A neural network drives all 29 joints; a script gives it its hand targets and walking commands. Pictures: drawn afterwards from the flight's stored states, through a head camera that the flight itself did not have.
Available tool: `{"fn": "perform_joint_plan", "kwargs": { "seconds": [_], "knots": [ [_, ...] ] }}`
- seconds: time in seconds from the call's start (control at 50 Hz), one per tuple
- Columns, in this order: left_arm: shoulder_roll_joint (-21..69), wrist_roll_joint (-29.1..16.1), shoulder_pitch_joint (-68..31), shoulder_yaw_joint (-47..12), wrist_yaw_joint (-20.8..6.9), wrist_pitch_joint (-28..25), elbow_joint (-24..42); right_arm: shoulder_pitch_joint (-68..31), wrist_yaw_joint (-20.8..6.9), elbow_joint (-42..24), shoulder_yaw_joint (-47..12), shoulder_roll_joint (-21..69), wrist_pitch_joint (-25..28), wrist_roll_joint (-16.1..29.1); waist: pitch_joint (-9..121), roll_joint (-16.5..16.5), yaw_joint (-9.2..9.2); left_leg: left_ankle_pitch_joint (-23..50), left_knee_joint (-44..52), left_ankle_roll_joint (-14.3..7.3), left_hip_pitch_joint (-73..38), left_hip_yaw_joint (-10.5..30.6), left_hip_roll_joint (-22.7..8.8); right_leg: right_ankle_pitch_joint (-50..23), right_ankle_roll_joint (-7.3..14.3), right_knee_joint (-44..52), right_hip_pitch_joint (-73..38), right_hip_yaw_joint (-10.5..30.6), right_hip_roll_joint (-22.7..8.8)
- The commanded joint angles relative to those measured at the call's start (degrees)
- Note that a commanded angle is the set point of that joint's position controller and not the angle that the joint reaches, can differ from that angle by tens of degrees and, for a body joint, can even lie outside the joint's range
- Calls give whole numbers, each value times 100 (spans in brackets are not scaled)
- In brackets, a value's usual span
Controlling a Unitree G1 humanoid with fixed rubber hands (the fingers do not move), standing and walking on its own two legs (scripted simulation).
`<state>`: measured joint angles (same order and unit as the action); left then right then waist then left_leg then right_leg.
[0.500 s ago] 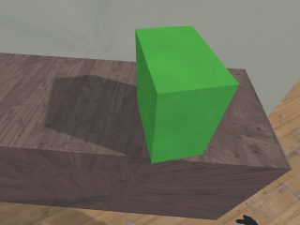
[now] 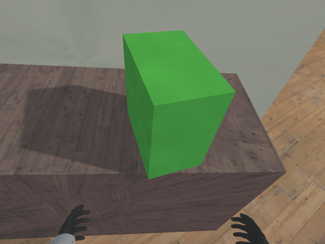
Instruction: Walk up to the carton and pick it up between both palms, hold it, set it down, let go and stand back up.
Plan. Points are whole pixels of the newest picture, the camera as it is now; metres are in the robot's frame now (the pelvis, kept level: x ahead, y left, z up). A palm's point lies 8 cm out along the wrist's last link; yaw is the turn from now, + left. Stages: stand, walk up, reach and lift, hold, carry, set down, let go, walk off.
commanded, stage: reach and lift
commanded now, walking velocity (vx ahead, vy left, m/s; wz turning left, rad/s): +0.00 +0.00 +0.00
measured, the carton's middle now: (165, 105) +0.45 +0.03 +0.10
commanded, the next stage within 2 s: none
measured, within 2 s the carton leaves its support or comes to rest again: neither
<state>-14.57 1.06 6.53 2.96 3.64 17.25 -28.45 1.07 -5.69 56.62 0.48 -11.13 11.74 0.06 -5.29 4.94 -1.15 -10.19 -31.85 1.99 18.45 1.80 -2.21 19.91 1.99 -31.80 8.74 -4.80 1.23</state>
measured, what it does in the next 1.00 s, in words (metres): stands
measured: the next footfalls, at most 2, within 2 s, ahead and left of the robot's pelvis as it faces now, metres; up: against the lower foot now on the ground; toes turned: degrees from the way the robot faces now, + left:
none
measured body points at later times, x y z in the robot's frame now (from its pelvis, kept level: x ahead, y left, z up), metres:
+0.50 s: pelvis +0.03 +0.00 +0.02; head +0.03 +0.00 +0.47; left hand +0.19 +0.22 -0.04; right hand +0.23 -0.24 -0.05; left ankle +0.08 +0.14 -0.73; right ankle -0.03 -0.09 -0.73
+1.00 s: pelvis +0.03 -0.04 +0.02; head +0.00 -0.03 +0.47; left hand +0.19 +0.16 +0.03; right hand +0.21 -0.25 +0.01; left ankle +0.08 +0.14 -0.73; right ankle -0.02 -0.09 -0.73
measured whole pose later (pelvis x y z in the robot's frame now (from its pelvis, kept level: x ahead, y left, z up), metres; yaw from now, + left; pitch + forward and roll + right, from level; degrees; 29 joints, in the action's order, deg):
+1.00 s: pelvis +0.03 -0.04 +0.02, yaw -3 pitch -2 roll +1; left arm -0.1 2.1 31.6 -1.7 11.8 6.7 9.5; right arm 22.8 -8.2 12.9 -7.1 -20.9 8.6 19.5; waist 2.4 2.0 -3.7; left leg -5.0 -15.2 3.7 7.9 -0.4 -4.6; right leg 14.6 4.9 -17.4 0.7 -1.7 3.9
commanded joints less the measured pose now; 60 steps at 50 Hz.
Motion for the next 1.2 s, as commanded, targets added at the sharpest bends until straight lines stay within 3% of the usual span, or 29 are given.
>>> {"fn": "perform_joint_plan", "kwargs": {
  "seconds": [0.0,0.14,0.24,0.38,0.56,0.72,0.82,0.94,1.12,1.18],
  "knots": [
    [-539,90,91,291,181,-208,619,-595,-84,-1112,257,-1230,116,148,990,-943,-349,925,668,14,-1907,-333,302,-538,-148,1382,1093,15,-25],
    [-96,-56,53,103,408,-662,1467,-210,-346,-1905,134,-1297,-19,426,1131,-792,-361,797,1039,-50,-1966,-316,164,-428,-71,1692,1219,217,-17],
    [158,-206,528,-93,426,-804,1884,173,-432,-2210,228,-1563,-108,565,1220,-478,-185,1373,1058,-17,-2307,-248,151,-727,-50,1953,1327,278,28],
    [331,-186,1030,-133,431,-1017,2535,570,-383,-2660,223,-1695,-64,718,1322,-102,-75,2162,1014,16,-2445,-226,200,-1556,-97,2039,1033,335,65],
    [624,-37,1620,-208,607,-1227,3455,964,-424,-3548,-87,-1762,78,1278,1260,-175,-236,2586,1034,9,-2426,-256,206,-2244,-52,1963,788,466,31],
    [1046,135,2121,-280,743,-1162,4250,1466,-439,-4314,-244,-1913,64,1730,1012,-249,-274,2691,1143,27,-2602,-260,215,-2883,-49,1991,813,574,-15],
    [1195,158,2298,-338,786,-1221,4614,1659,-372,-4846,-319,-1877,53,1906,810,-4,-225,2375,1232,-80,-2546,-284,229,-3062,-123,2029,769,686,-89],
    [1246,130,2352,-372,850,-1317,4870,1824,-217,-5456,-372,-1690,-83,1999,422,289,-273,1583,1427,-263,-2224,-371,225,-2701,-249,2053,696,901,-230],
    [1479,-24,2107,-674,1066,-1327,5718,1783,-169,-6072,-169,-1683,-117,2190,364,37,-234,1406,1355,-202,-2314,-341,125,-1791,-133,2102,1075,891,-227],
    [1586,49,2147,-711,1120,-1184,5675,1782,-155,-5980,-176,-1608,-204,2236,121,45,-225,1139,1374,-231,-2219,-338,111,-1468,-109,2121,1068,944,-255]
  ]
}}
